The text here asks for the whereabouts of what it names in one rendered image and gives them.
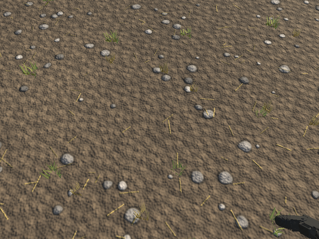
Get right robot hand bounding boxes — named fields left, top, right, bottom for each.
left=274, top=214, right=319, bottom=239

